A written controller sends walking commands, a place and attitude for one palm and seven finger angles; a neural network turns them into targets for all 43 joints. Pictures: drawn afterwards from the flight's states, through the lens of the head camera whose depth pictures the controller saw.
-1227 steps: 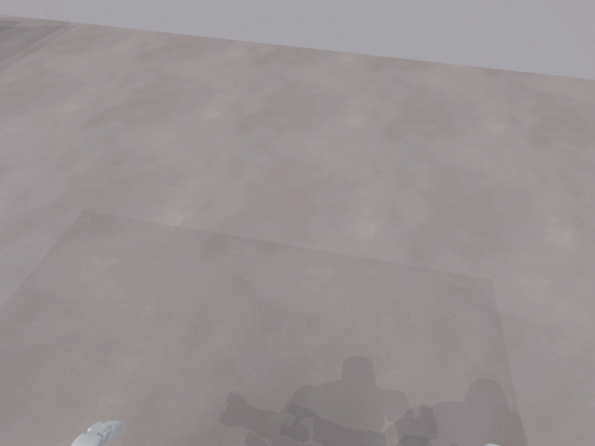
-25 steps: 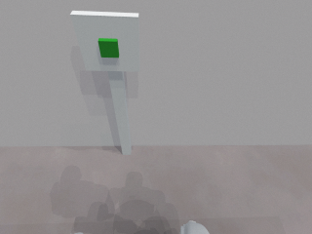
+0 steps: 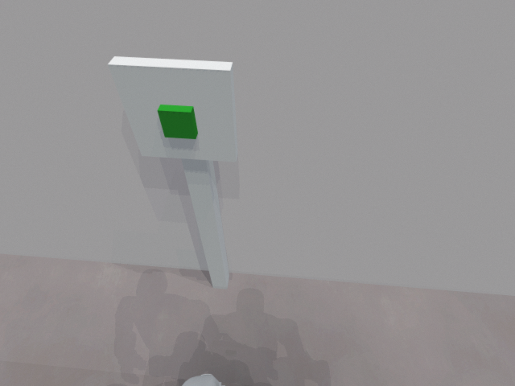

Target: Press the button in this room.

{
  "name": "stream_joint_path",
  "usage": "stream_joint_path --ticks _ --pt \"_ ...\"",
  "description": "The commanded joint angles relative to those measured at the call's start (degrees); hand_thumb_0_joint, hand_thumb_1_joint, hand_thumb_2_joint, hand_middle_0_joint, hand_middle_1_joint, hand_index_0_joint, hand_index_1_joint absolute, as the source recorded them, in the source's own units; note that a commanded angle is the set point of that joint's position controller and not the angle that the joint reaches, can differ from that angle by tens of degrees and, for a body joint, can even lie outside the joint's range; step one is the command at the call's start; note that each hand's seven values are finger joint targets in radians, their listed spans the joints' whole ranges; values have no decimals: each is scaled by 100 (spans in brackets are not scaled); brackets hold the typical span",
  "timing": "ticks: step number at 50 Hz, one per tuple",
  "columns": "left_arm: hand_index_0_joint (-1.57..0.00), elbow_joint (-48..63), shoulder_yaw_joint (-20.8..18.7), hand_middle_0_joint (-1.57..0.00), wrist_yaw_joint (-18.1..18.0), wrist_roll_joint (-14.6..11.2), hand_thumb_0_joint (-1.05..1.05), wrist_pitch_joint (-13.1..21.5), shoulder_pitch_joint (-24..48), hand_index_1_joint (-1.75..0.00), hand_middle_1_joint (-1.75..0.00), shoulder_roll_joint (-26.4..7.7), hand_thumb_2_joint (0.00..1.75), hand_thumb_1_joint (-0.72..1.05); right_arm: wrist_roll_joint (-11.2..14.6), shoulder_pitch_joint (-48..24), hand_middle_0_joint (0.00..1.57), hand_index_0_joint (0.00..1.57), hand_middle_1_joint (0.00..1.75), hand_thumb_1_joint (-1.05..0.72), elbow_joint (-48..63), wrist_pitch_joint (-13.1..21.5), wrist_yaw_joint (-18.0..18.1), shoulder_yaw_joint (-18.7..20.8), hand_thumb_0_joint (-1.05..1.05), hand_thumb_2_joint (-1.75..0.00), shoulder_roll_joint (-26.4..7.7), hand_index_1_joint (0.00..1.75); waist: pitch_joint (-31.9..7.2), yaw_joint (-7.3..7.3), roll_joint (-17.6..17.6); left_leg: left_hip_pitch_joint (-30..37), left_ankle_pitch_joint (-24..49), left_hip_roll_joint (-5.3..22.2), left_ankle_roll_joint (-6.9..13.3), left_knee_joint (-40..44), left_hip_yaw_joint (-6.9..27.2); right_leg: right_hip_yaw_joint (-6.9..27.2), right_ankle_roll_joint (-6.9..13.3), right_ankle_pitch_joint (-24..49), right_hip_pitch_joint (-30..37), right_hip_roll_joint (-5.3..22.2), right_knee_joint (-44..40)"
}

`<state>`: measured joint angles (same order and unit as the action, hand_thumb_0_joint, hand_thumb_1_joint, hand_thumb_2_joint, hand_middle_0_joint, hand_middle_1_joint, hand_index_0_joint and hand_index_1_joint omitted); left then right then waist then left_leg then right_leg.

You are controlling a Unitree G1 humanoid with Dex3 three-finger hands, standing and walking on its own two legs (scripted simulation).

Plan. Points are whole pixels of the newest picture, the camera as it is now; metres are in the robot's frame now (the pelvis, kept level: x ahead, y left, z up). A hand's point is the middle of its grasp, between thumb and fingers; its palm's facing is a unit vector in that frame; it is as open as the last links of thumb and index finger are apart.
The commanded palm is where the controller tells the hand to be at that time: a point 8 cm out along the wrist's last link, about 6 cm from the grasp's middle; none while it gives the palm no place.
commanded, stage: come to a stop and stand still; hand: left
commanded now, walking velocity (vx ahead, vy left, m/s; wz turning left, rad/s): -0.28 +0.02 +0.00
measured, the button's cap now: (179, 121) +0.56 +0.20 +0.10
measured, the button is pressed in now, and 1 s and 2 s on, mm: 0 0 0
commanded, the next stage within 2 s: none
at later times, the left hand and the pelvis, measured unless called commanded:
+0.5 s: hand out of the picture +0.06 +0.21 -0.18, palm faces +0.01 -0.97 -0.23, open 7.4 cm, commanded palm none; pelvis +0.01 +0.01 +0.00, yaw -2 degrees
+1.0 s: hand out of the picture -0.02 +0.18 -0.18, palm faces +0.04 -0.98 -0.21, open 7.4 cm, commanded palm none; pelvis -0.01 +0.01 -0.01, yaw +1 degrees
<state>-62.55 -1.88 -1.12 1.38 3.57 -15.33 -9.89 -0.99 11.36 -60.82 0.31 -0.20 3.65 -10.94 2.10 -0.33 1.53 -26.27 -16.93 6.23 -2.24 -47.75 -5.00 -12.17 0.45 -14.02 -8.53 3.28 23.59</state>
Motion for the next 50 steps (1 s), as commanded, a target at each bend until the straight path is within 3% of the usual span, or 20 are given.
stream_joint_path --ticks 1,3,6,8,11,15,19,24,27,28,29,30,31,32,36,42,45,46,48,50 --pt "-20 46 -89 -20 -18 1 0 55 -321 -30 -30 -717 90 90 6 142 20 20 30 -90 228 94 -80 -92 0 -90 63 30 100 -71 -1067 515 189 -104 -7 1070 -80 871 631 1826 -98 1381 -770" --pt "-20 -4 -28 -20 -66 -35 0 -37 -226 -30 -30 -652 90 90 25 312 20 20 30 -90 114 131 -23 -134 0 -90 -13 30 18 80 -801 1500 1192 -206 -25 2058 -103 677 372 2099 -410 1074 -201" --pt "-20 -84 95 -20 -133 -108 0 -179 -756 -30 -30 -311 90 90 45 732 20 20 30 -90 -20 185 114 -48 0 -90 -838 30 -803 110 1047 2767 5092 1339 712 2325 1127 471 -285 -828 -739 287 838" --pt "-20 -192 120 -20 -155 -100 0 -323 -800 -30 -30 -340 90 90 60 415 20 20 30 -90 -21 117 236 -59 0 -90 -856 30 -460 66 1562 2299 5253 1472 1007 2796 1202 749 -335 -1911 -816 239 1825" --pt "-20 -166 21 -20 -136 -50 0 -435 -688 -30 -30 -498 90 90 52 276 20 20 30 -90 28 47 344 -23 0 -90 -781 30 -316 131 1037 2379 5849 1468 1166 2623 1031 1099 -287 -1709 -1269 223 2745" --pt "-20 61 -144 -20 -71 -13 0 -559 -507 -30 -30 -533 90 90 47 277 20 20 30 -90 116 -14 368 125 0 -90 -919 30 -610 147 341 2447 5057 1536 1265 2637 893 1254 -355 -1338 -1802 40 3873" --pt "-20 314 -243 -20 -32 -10 0 -664 -384 -30 -30 -444 90 90 0 0 20 20 30 -90 292 -14 306 169 0 -90 -798 30 -537 48 558 1681 3227 1407 1191 2914 741 1334 -392 -1029 -1721 44 4034" --pt "-20 394 -126 -20 18 -31 0 -581 -293 -30 -30 -248 90 90 -83 -258 20 20 30 -90 326 -67 166 204 0 -90 -806 30 -379 34 1245 1028 -36 1067 949 3365 944 926 -256 -1198 -842 63 2039" --pt "-20 89 -94 -20 -10 -12 0 -412 -978 -30 -30 -406 90 90 -32 -214 20 20 30 -90 230 -125 103 171 0 -90 -701 30 -318 -299 606 163 -1424 484 482 2920 615 626 -250 -329 568 -56 213" --pt "-20 108 -103 -20 -34 50 0 -342 -966 -30 -30 -735 90 90 45 -85 20 20 30 -90 222 -162 78 103 0 -90 -388 30 -192 -296 -410 -102 -1510 13 185 2040 259 1368 -138 -1112 472 535 -728" --pt "-20 275 -121 -20 -57 63 0 -325 -644 -30 -30 -1155 90 90 69 -122 20 20 30 -90 378 -212 42 8 0 -90 3 30 349 -222 -1853 -457 -1416 -408 -58 1097 49 3053 251 -2797 -460 1664 -1770" --pt "-20 519 -112 -20 -73 16 0 -376 -213 -30 -30 -1300 90 90 21 -362 20 20 30 -90 488 -272 10 76 0 -90 -329 30 888 -259 -1455 -182 -1138 -225 35 567 417 3425 502 -3464 -1614 2063 -2221" --pt "-20 625 -143 -20 -74 37 0 -366 190 -30 -30 -1366 90 90 -10 -157 20 20 30 -90 439 -287 -48 101 0 -90 -365 30 837 -30 -1170 106 -814 -261 42 186 425 3223 575 -3310 -1964 1984 -2197" --pt "-20 633 -185 -20 -96 5 0 -305 271 -30 -30 -1313 90 90 -35 -34 20 20 30 -90 330 -336 -36 88 0 -90 -359 30 892 -53 -1573 -70 -526 -309 51 -84 570 3223 475 -2799 -1789 1745 -2108" --pt "-20 601 -149 -20 -75 -23 0 -232 134 -30 -30 -992 90 90 -39 708 20 20 30 -90 81 -252 -83 95 0 -90 -425 30 461 71 -1176 -163 147 -373 -46 -517 366 1921 314 -633 -680 1257 -1331" --pt "-20 331 -195 -20 -123 28 0 -226 -586 -30 -30 -929 90 90 0 283 20 20 30 -90 348 -171 -22 30 0 -90 -361 30 -47 -332 -1268 -195 -496 -327 -113 337 342 2104 691 813 406 1562 -812" --pt "-20 245 -225 -20 -126 51 0 -245 -527 -30 -30 -998 90 90 62 340 20 20 30 -90 308 -98 27 -26 0 -90 -201 30 -220 -290 -1389 548 -574 -446 -64 1468 193 1978 716 1723 327 1480 -422" --pt "-20 194 -98 -20 -353 79 0 -104 -883 -30 -30 -1057 90 90 -18 222 20 20 30 -90 711 36 17 -121 0 -90 -339 30 -440 -114 -1164 822 -658 -731 -44 895 74 2247 520 4410 384 1303 179" --pt "-20 531 -175 -20 -283 22 0 -104 -199 -30 -30 -1096 90 90 -10 918 20 20 30 -90 610 44 10 -154 0 -90 -238 30 -963 219 -243 1441 -23 -563 162 1925 153 1547 420 2327 83 1075 606" --pt "-20 553 -31 -20 -219 -64 0 -228 -267 -30 -30 -659 90 90 -13 1060 20 20 30 -90 595 95 43 -154 0 -90 -676 30 -695 159 856 1587 1862 208 389 2359 960 865 84 469 -510 249 1217"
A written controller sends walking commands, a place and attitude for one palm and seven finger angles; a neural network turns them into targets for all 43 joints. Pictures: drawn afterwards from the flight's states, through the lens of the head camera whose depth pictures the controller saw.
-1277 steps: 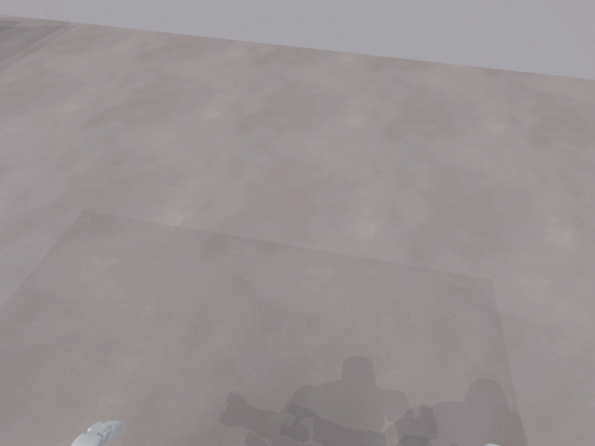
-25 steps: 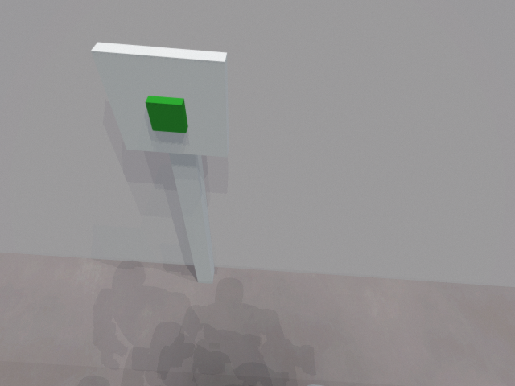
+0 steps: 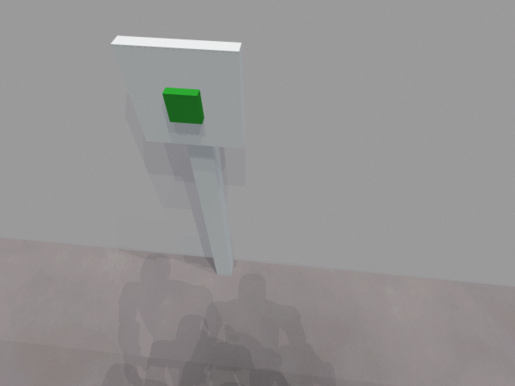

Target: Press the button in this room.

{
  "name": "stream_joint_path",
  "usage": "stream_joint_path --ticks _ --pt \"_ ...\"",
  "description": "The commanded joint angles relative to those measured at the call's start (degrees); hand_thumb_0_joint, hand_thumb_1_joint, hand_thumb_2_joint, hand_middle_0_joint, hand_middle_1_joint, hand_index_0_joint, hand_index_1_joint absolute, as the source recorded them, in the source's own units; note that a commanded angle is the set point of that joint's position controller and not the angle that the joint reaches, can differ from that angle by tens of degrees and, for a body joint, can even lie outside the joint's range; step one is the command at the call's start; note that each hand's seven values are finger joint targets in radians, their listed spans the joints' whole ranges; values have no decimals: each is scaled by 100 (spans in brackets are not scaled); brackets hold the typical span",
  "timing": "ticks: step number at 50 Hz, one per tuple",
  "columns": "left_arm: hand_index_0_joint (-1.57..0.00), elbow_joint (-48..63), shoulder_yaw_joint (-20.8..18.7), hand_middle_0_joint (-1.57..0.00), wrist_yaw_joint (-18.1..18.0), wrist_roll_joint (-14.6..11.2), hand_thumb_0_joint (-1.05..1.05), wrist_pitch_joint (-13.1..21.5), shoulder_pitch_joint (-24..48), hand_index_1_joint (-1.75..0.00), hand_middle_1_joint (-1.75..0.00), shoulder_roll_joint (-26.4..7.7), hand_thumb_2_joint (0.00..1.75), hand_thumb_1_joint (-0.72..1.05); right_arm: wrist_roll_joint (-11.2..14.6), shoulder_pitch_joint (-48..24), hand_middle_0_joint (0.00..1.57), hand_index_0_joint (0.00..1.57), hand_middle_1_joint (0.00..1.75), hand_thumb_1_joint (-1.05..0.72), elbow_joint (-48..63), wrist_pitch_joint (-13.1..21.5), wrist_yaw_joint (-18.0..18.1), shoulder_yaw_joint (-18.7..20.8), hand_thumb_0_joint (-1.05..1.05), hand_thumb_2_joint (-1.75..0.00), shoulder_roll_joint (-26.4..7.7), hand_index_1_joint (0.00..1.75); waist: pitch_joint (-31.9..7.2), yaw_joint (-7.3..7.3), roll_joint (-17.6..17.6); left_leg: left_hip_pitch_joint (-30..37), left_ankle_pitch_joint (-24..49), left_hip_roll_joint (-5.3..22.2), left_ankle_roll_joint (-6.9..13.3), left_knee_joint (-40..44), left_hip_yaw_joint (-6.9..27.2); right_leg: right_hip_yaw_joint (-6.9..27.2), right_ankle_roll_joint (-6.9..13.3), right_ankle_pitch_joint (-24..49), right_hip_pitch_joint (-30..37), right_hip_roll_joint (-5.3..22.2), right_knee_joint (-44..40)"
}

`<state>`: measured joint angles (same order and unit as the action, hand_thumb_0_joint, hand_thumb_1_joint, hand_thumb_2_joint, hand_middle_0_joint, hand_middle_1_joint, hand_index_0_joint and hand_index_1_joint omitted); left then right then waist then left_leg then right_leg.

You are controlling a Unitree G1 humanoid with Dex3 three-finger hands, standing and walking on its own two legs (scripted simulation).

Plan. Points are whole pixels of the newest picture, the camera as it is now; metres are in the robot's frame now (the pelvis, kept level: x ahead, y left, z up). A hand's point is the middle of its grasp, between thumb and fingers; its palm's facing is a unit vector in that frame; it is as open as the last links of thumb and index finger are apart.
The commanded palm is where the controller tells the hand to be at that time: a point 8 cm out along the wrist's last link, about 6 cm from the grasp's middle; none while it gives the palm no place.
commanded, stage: come to a stop and stand still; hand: left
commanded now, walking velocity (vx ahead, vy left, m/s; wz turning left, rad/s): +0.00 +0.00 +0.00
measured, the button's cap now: (184, 105) +0.57 +0.18 +0.11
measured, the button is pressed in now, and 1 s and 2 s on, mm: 0 0 0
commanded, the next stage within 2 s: look again from close up in 1.58 s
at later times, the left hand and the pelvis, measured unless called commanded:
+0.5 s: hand out of the picture +0.05 +0.22 -0.17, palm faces -0.03 -0.98 -0.22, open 7.4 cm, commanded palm none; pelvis +0.02 +0.04 +0.00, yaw -3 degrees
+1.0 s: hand out of the picture +0.03 +0.17 -0.17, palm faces -0.02 -0.98 -0.21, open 7.3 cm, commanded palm none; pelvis +0.02 -0.01 +0.00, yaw -2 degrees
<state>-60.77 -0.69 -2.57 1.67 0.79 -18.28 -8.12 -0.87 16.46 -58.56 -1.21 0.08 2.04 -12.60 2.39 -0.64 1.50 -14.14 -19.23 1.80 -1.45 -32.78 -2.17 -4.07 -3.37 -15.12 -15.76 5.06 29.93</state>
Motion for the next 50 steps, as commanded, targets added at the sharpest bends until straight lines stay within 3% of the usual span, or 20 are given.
stream_joint_path --ticks 1,2,3,4,7,8,11,18,21,31,34,39,44,50 --pt "-20 303 -93 -20 -66 -90 0 14 -183 -30 -30 -577 90 90 -41 412 20 20 30 -90 436 220 78 1 0 -90 -651 30 -611 49 1060 361 3201 1068 557 811 885 -47 423 -310 76 -106 479" --pt "-20 294 -87 -20 -72 -79 0 2 -291 -30 -30 -490 90 90 -75 316 20 20 30 -90 522 170 104 -13 0 -90 -698 30 -444 -8 542 150 3015 1081 649 664 649 -30 460 -494 166 -139 298" --pt "-20 214 -41 -20 -61 -54 0 -32 -161 -30 -30 -491 90 90 -70 191 20 20 30 -90 501 217 101 -54 0 -90 -591 30 -359 16 1269 113 3099 893 565 850 787 -51 431 -460 147 -167 395" --pt "-20 205 -27 -20 -29 -46 0 -43 -40 -30 -30 -584 90 90 -50 161 20 20 30 -90 488 217 129 -89 0 -90 -497 30 -3 45 1266 -7 3222 812 537 940 780 -46 430 -432 115 -214 436" --pt "-20 169 21 -20 35 -64 0 -77 -121 -30 -30 -564 90 90 -26 95 20 20 30 -90 520 230 177 -111 0 -90 -516 30 316 -11 633 -83 2517 701 501 1158 698 108 419 -217 74 -219 229" --pt "-20 167 20 -20 44 -51 0 -68 -112 -30 -30 -600 90 90 -23 108 20 20 30 -90 528 231 181 -104 0 -90 -475 30 346 1 319 -98 2407 642 494 1143 707 179 423 12 136 -200 134" --pt "-20 198 31 -20 52 -62 0 -68 -101 -30 -30 -680 90 90 -14 85 20 20 30 -90 529 252 173 -111 0 -90 -545 30 303 19 -104 -34 1782 527 419 1274 658 374 423 359 219 -96 -40" --pt "-20 297 9 -20 48 -55 0 -90 -58 -30 -30 -753 90 90 -25 119 20 20 30 -90 413 292 188 -125 0 -90 -552 30 156 28 169 322 2446 489 379 1302 524 379 378 600 260 -45 -4" --pt "-20 306 -3 -20 46 -68 0 -79 -68 -30 -30 -782 90 90 -20 138 20 20 30 -90 358 305 199 -130 0 -90 -542 30 -38 21 105 561 2848 477 386 1156 443 410 386 886 347 -12 -5" --pt "-20 210 -19 -20 32 -83 0 -44 -64 -30 -30 -778 90 90 -1 285 20 20 30 -90 26 295 185 -133 0 -90 -413 30 -40 41 -106 452 2206 384 394 1028 284 475 434 1502 609 90 -94" --pt "-20 180 -22 -20 24 -87 0 -45 -64 -30 -30 -766 90 90 6 314 20 20 30 -90 -65 292 189 -124 0 -90 -373 30 1 34 26 469 2217 386 385 973 220 473 430 1566 603 82 -109" --pt "-20 118 -25 -20 18 -86 0 -20 -64 -30 -30 -732 90 90 17 391 20 20 30 -90 -176 281 194 -117 0 -90 -285 30 17 53 -169 408 1950 371 362 924 195 525 447 1725 647 99 -182" --pt "-20 74 -18 -20 20 -85 0 -15 -42 -30 -30 -699 90 90 25 383 20 20 30 -90 -257 254 190 -118 0 -90 -202 30 175 57 -207 341 1577 376 331 956 173 558 455 1520 544 98 -328" --pt "-20 44 -21 -20 29 -81 0 23 -54 -30 -30 -696 90 90 22 340 20 20 30 -90 -306 246 179 -111 0 -90 -147 30 79 75 -286 410 1360 370 293 956 145 645 486 1505 511 117 -460"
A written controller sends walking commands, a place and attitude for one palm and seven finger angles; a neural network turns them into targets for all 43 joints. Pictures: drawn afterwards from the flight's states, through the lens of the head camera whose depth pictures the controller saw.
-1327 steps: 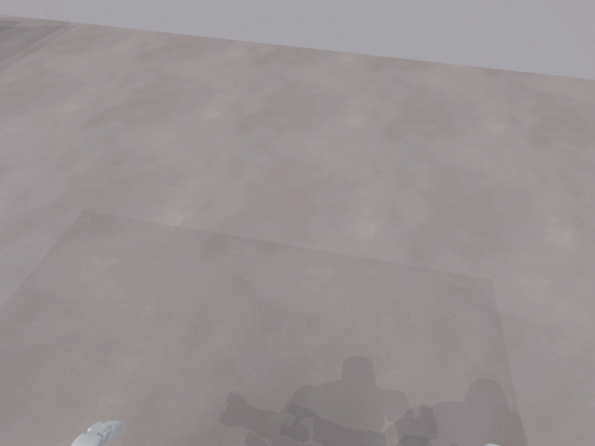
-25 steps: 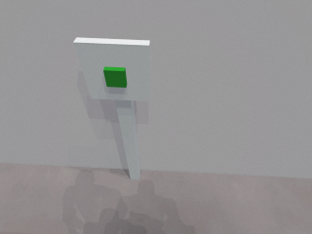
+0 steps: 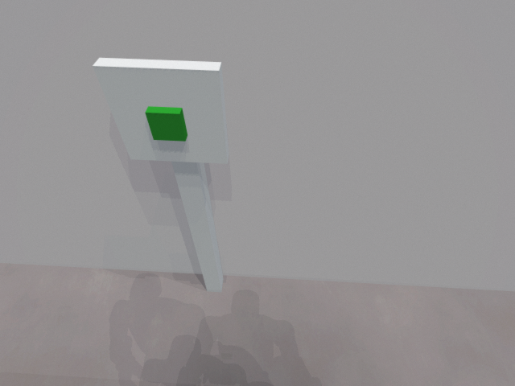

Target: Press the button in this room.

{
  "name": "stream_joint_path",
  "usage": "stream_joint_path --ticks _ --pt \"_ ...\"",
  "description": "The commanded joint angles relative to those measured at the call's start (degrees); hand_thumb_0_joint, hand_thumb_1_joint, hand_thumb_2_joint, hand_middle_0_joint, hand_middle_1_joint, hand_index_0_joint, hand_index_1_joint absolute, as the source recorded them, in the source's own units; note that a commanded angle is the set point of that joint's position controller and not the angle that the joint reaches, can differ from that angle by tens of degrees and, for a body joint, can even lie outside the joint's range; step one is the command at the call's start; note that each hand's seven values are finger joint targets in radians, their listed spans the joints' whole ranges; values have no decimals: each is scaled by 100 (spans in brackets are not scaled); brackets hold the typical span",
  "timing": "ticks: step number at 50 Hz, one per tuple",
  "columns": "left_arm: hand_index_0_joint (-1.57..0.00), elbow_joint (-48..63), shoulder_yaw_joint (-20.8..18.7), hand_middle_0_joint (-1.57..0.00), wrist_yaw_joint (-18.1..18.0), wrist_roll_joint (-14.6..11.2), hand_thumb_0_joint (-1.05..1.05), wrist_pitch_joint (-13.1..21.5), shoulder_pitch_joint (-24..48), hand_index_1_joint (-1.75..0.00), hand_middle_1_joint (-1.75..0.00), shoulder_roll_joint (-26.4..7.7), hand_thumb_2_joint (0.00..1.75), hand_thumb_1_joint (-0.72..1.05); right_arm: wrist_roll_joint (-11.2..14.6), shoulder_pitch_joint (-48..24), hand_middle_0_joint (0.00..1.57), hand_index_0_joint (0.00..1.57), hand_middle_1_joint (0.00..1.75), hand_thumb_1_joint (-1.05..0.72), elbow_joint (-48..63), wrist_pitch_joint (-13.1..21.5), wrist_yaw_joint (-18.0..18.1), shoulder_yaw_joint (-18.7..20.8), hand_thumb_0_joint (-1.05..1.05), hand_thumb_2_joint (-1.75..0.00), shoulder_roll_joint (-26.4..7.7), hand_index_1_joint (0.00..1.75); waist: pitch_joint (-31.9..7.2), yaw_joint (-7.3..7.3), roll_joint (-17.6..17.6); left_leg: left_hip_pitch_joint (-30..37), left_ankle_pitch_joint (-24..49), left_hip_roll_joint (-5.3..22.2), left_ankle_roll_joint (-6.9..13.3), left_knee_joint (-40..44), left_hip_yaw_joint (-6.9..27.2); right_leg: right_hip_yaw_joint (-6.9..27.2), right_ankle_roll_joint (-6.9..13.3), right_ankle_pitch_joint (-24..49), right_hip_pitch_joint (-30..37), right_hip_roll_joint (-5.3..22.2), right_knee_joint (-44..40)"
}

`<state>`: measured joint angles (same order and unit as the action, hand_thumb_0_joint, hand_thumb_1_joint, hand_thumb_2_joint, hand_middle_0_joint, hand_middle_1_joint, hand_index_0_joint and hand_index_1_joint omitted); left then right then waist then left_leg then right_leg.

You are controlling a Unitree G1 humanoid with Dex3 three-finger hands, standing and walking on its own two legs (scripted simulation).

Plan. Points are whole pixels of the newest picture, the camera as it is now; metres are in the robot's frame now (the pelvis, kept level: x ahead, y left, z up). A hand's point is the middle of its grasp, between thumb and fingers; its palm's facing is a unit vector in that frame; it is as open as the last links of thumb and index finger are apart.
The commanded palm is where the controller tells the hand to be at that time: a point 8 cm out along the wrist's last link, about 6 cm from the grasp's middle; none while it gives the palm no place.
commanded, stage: come to a stop and stand still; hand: left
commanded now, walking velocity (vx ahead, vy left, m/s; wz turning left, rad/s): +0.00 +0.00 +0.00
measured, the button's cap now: (167, 123) +0.55 +0.21 +0.11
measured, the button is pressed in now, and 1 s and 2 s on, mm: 0 0 0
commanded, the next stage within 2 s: look again from close up in 0.58 s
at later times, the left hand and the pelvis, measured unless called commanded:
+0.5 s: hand out of the picture -0.02 +0.15 -0.18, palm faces +0.04 -0.98 -0.17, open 7.3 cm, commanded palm none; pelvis -0.01 -0.02 +0.00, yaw +1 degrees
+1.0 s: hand out of the picture -0.03 +0.15 -0.17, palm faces +0.05 -0.98 -0.17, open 7.4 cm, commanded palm none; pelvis -0.02 -0.01 +0.00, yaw +1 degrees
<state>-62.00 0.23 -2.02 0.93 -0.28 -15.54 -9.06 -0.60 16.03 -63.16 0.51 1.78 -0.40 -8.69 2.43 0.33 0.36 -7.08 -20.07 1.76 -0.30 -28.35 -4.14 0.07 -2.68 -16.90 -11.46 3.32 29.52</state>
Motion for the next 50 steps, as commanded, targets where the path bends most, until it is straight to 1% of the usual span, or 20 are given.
stream_joint_path --ticks 1,2,3,7,14,16,18,22,23,26,29,30,32,37,39,40,43,45,49,50 --pt "-20 159 -117 -20 -24 -9 0 140 -324 -30 -30 -608 90 90 -7 382 20 20 30 -90 144 76 12 134 0 -90 -534 30 57 -19 -201 -276 1497 381 167 505 334 234 422 1773 94 285 -412" --pt "-20 155 -116 -20 -24 -12 0 149 -355 -30 -30 -604 90 90 -4 375 20 20 30 -90 138 82 11 134 0 -90 -533 30 -13 -29 -175 -240 1538 380 164 498 330 243 429 1852 133 304 -422" --pt "-20 150 -111 -20 -27 -7 0 149 -359 -30 -30 -611 90 90 0 336 20 20 30 -90 129 71 9 142 0 -90 -538 30 46 -25 -223 -244 1488 378 156 470 321 233 422 1824 104 295 -453" --pt "-20 120 -117 -20 -19 -13 0 163 -360 -30 -30 -619 90 90 -3 325 20 20 30 -90 99 78 11 128 0 -90 -524 30 -6 -26 -154 -249 1498 385 130 514 329 236 437 1813 131 304 -499" --pt "-20 88 -106 -20 -14 -15 0 165 -380 -30 -30 -612 90 90 1 279 20 20 30 -90 60 64 8 121 0 -90 -502 30 158 -43 -49 -350 1302 378 105 570 344 242 442 1500 64 290 -653" --pt "-20 79 -107 -20 -8 -18 0 168 -398 -30 -30 -605 90 90 -7 297 20 20 30 -90 52 68 11 114 0 -90 -505 30 132 -40 -30 -328 1332 392 98 587 339 247 448 1517 64 282 -664" --pt "-20 79 -103 -20 -8 -12 0 165 -398 -30 -30 -602 90 90 2 316 20 20 30 -90 54 64 9 121 0 -90 -508 30 146 -39 -65 -364 1249 396 93 599 347 226 441 1378 68 261 -691" --pt "-20 70 -107 -20 -2 -20 0 157 -407 -30 -30 -570 90 90 -1 337 20 20 30 -90 31 88 13 102 0 -90 -495 30 157 -60 71 -432 1273 411 106 690 393 204 441 1269 94 247 -678" --pt "-20 77 -107 -20 -6 -13 0 160 -424 -30 -30 -563 90 90 2 339 20 20 30 -90 31 86 14 117 0 -90 -501 30 157 -66 -11 -423 1286 418 111 677 404 198 435 1273 103 233 -694" --pt "-20 61 -104 -20 -2 -18 0 162 -429 -30 -30 -566 90 90 0 363 20 20 30 -90 25 86 12 110 0 -90 -489 30 152 -66 -60 -456 1232 406 98 685 390 182 432 1241 103 255 -702" --pt "-20 74 -104 -20 -5 -18 0 157 -444 -30 -30 -546 90 90 0 385 20 20 30 -90 14 88 8 110 0 -90 -479 30 185 -80 -13 -511 1164 401 108 715 417 172 433 1080 90 246 -718" --pt "-20 58 -108 -20 -4 -17 0 159 -448 -30 -30 -530 90 90 -3 408 20 20 30 -90 10 95 11 109 0 -90 -462 30 186 -74 -49 -509 1216 405 112 727 426 168 434 1124 92 246 -707" --pt "-20 62 -108 -20 -3 -21 0 162 -470 -30 -30 -529 90 90 -4 428 20 20 30 -90 4 102 12 112 0 -90 -462 30 114 -82 -36 -475 1238 411 113 723 420 164 434 1155 122 247 -691" --pt "-20 46 -116 -20 -8 -16 0 161 -480 -30 -30 -501 90 90 -2 493 20 20 30 -90 -21 117 17 111 0 -90 -435 30 108 -83 24 -503 1312 425 121 769 440 138 433 1172 150 241 -650" --pt "-20 47 -110 -20 -13 -12 0 159 -486 -30 -30 -488 90 90 1 490 20 20 30 -90 -25 116 17 118 0 -90 -437 30 142 -86 -11 -525 1306 428 125 773 461 133 424 1129 134 230 -658" --pt "-20 34 -112 -20 -11 -15 0 160 -507 -30 -30 -475 90 90 -4 487 20 20 30 -90 -20 120 22 113 0 -90 -440 30 131 -90 38 -486 1376 427 125 758 451 128 425 1195 125 235 -649" --pt "-20 20 -103 -20 -12 -9 0 153 -516 -30 -30 -451 90 90 4 490 20 20 30 -90 -32 111 24 114 0 -90 -430 30 275 -94 -8 -559 1265 435 129 792 463 120 418 1057 58 221 -686" --pt "-20 19 -107 -20 -12 -10 0 146 -517 -30 -30 -450 90 90 -2 507 20 20 30 -90 -34 112 25 106 0 -90 -413 30 296 -89 74 -598 1211 421 129 827 471 135 417 982 56 217 -694" --pt "-20 7 -105 -20 -12 -9 0 155 -553 -30 -30 -445 90 90 3 518 20 20 30 -90 -30 122 25 110 0 -90 -416 30 180 -89 55 -526 1300 423 135 805 476 121 413 1060 100 230 -686" --pt "-20 2 -104 -20 -11 -12 0 153 -546 -30 -30 -438 90 90 0 534 20 20 30 -90 -30 121 29 110 0 -90 -409 30 204 -85 47 -541 1280 421 135 811 488 132 418 1032 81 218 -685"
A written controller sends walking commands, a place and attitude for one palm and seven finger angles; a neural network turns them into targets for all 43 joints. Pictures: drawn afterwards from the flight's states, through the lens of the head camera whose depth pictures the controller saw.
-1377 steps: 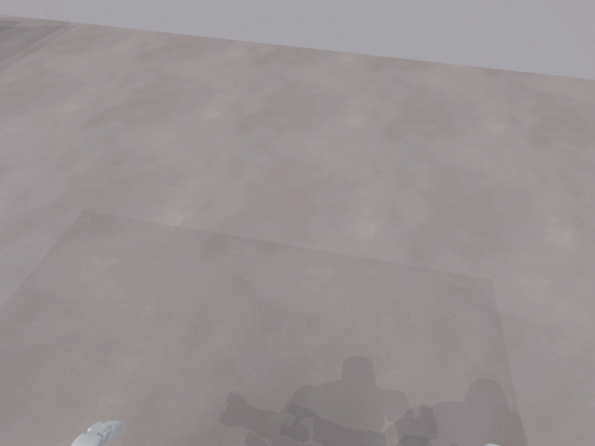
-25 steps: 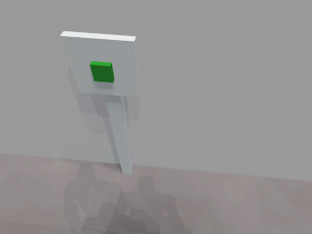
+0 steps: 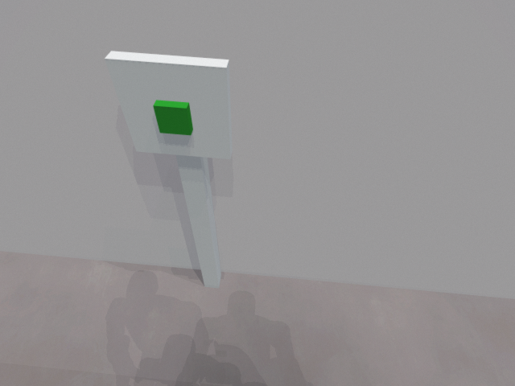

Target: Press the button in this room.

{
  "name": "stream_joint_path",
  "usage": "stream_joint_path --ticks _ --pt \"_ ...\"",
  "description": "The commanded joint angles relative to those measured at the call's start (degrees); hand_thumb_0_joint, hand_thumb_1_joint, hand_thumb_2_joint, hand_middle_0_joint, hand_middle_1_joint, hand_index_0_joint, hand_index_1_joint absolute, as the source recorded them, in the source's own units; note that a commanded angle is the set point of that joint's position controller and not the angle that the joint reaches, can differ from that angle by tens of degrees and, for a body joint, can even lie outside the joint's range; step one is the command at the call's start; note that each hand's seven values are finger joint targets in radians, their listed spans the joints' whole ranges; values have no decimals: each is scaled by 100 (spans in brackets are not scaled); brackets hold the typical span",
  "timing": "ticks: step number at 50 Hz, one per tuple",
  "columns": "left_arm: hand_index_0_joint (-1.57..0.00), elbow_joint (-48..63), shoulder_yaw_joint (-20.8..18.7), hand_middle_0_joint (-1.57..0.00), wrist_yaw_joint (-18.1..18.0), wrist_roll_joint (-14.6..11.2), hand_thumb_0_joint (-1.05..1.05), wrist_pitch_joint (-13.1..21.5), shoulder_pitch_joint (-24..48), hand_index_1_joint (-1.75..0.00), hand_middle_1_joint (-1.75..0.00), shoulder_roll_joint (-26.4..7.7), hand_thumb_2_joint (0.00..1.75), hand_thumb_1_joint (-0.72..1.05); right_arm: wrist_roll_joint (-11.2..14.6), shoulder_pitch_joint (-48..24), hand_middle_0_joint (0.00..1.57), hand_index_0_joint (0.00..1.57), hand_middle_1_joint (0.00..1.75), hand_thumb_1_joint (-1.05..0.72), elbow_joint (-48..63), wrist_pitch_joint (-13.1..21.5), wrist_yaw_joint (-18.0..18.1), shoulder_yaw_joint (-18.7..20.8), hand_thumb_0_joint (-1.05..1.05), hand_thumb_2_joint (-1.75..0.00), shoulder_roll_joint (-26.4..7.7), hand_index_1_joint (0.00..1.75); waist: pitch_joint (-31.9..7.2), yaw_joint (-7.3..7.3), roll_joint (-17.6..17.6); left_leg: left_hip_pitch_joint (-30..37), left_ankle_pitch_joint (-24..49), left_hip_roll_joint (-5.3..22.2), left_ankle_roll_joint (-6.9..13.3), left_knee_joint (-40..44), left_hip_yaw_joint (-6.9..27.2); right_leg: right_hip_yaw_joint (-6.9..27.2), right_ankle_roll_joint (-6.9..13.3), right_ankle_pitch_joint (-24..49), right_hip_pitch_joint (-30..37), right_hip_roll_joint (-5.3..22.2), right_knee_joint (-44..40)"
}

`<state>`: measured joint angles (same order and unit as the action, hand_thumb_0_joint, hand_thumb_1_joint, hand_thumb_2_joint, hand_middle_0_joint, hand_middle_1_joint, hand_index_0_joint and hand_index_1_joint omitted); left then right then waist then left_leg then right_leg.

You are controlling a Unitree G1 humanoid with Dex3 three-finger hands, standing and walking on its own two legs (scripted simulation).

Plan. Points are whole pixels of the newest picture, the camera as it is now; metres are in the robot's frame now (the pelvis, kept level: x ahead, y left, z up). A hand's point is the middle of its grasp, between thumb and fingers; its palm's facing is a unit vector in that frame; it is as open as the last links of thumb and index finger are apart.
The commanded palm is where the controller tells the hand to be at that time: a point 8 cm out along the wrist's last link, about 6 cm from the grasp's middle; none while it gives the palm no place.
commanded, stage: look again from close up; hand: left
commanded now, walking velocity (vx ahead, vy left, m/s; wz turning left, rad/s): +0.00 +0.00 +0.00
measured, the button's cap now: (174, 117) +0.57 +0.21 +0.10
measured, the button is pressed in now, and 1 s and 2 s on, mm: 0 0 0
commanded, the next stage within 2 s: shuffle to correct the standing spot in 0.20 s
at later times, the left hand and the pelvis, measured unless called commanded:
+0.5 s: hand out of the picture -0.01 +0.16 -0.18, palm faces +0.08 -0.99 -0.15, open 7.4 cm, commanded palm none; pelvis +0.01 +0.00 -0.01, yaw +1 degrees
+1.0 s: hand (164, 340) +0.23 +0.19 -0.17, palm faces +0.04 -0.96 -0.26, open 7.3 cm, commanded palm none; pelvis +0.13 +0.00 -0.02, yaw +4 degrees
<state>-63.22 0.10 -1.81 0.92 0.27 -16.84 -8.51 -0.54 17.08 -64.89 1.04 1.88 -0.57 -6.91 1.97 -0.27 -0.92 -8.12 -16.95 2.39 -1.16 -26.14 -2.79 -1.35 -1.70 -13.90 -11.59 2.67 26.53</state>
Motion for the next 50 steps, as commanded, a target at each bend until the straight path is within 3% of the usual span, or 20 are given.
stream_joint_path --ticks 1,15,17,20,23,26,28,29,31,32,34,36,39,41,43,45,46,47,48,50 --pt "-20 130 -92 -20 -30 -10 0 103 -419 -30 -30 -498 90 90 -4 433 20 20 30 -90 156 72 17 128 0 -90 -589 30 235 -29 158 -428 979 359 221 593 341 277 322 752 95 293 -388" --pt "-20 85 -100 -20 -32 -7 0 112 -459 -30 -30 -469 90 90 -5 417 20 20 30 -90 140 74 26 124 0 -90 -560 30 246 -38 115 -412 1052 339 211 576 352 258 324 792 94 308 -414" --pt "-20 87 -122 -20 -18 18 0 93 -537 -30 -30 -463 90 90 -30 547 20 20 30 -90 109 37 5 124 0 -90 -554 30 192 -38 20 -465 311 281 229 482 271 257 377 -75 104 308 -381" --pt "-20 141 -203 -20 17 48 0 35 -617 -30 -30 -566 90 90 -81 515 20 20 30 -90 192 -60 -53 157 0 -90 -521 30 685 -93 -230 -1019 -942 56 250 239 142 569 499 -1781 -235 388 -662" --pt "-20 182 -305 -20 27 49 0 23 -835 -30 -30 -724 90 90 -96 492 20 20 30 -90 317 -86 -96 161 0 -90 -433 30 832 -163 -681 -1444 -1022 -158 239 -466 -121 1067 715 -2611 -256 676 -1035" --pt "-20 232 -405 -20 21 48 0 76 -941 -30 -30 -803 90 90 -95 500 20 20 30 -90 423 -20 -120 176 0 -90 -337 30 712 -120 -920 -1342 -643 -105 261 -972 -236 1448 985 -2525 -360 1093 -1298" --pt "-20 334 -409 -20 32 55 0 100 -702 -30 -30 -721 90 90 -77 781 20 20 30 -90 358 38 -127 174 0 -90 -328 30 673 73 -533 -792 -541 -67 288 -435 -199 946 926 -2054 -682 873 -840" --pt "-20 384 -392 -20 56 56 0 93 -520 -30 -30 -610 90 90 -73 1077 20 20 30 -90 267 84 -125 174 0 -90 -358 30 659 207 38 -420 -378 3 342 65 27 485 791 -1684 -927 554 -220" --pt "-20 616 -287 -20 93 61 0 133 -198 -30 -30 -130 90 90 -119 1977 20 20 30 -90 -51 181 -22 288 0 -90 -940 30 506 476 2169 610 1088 1369 987 1040 1966 -733 405 -1524 -2129 -330 2133" --pt "-20 753 -276 -20 69 84 0 177 114 -30 -30 -219 90 90 -141 2130 20 20 30 -90 -106 185 41 255 0 -90 -844 30 662 564 2066 1112 2322 1611 1384 1052 2316 -418 444 -2040 -2899 -269 2996" --pt "-20 766 -298 -20 103 51 0 268 322 -30 -30 -192 90 90 -133 1967 20 20 30 -90 -28 253 84 198 0 -90 -670 30 623 470 1077 1253 3902 1712 1648 652 2021 -155 509 -1890 -3142 68 3593" --pt "-20 782 -282 -20 177 23 0 259 417 -30 -30 -59 90 90 -151 1724 20 20 30 -90 64 303 92 183 0 -90 -725 30 624 345 826 1006 3927 1517 1472 745 1535 -218 469 -1591 -2875 136 3481" --pt "-20 904 -267 -20 242 15 0 202 644 -30 -30 8 90 90 -149 1625 20 20 30 -90 51 327 107 180 0 -90 -692 30 601 267 942 742 3741 1206 1245 897 996 -397 449 -1127 -2488 61 2888" --pt "-20 922 -256 -20 211 -1 0 166 699 -30 -30 29 90 90 -148 1519 20 20 30 -90 54 294 137 161 0 -90 -683 30 470 212 911 663 4663 1045 1042 657 667 -507 445 -828 -1960 -77 2130" --pt "-20 819 -273 -20 145 -15 0 158 372 -30 -30 -46 90 90 -100 1349 20 20 30 -90 72 237 168 167 0 -90 -726 30 190 -10 905 584 5558 903 788 212 477 -531 435 -207 -1078 -226 1160" --pt "-20 540 -353 -20 76 -11 0 224 -538 -30 -30 -475 90 90 26 1156 20 20 30 -90 145 210 149 255 0 -90 -916 30 -389 -437 516 365 4875 687 467 -490 425 -462 401 1548 453 -183 -95" --pt "-20 479 -465 -20 16 15 0 293 -764 -30 -30 -1051 90 90 88 1156 20 20 30 -90 207 218 114 319 0 -90 -977 30 -684 -510 -31 -366 3473 488 318 -1064 438 88 604 3391 1465 432 113" --pt "-20 445 -540 -20 -46 18 0 316 -934 -30 -30 -1345 90 90 128 1405 20 20 30 -90 247 206 108 338 0 -90 -701 30 -1188 -437 -887 -1258 292 -180 114 -2208 163 1320 1265 6537 2351 1699 556" --pt "-20 441 -494 -20 -67 -9 0 286 -978 -30 -30 -1318 90 90 166 1540 20 20 30 -90 247 107 149 349 0 -90 -535 30 -1586 -311 -997 -1054 -2105 -382 77 -3208 361 1548 1846 7820 2141 2508 429" --pt "-20 571 -431 -20 -131 21 0 193 -405 -30 -30 -1021 90 90 118 1021 20 20 30 -90 264 -58 131 333 0 -90 -309 30 -857 -275 -1436 -1240 -2023 -153 83 -3779 599 1365 1894 6485 995 2187 79"
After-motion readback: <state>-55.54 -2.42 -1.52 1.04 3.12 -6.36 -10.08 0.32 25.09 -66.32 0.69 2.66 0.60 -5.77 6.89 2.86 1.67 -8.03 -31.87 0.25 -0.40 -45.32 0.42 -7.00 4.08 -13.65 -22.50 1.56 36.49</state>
